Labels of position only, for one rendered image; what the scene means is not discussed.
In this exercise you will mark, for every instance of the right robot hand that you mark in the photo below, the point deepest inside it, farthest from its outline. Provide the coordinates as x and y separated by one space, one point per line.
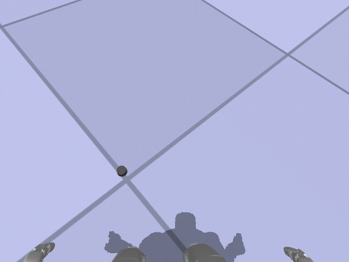
296 255

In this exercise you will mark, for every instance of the left robot hand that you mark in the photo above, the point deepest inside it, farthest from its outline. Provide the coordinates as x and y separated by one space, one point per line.
39 252

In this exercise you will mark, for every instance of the tin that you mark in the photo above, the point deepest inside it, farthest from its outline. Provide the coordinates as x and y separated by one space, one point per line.
121 171

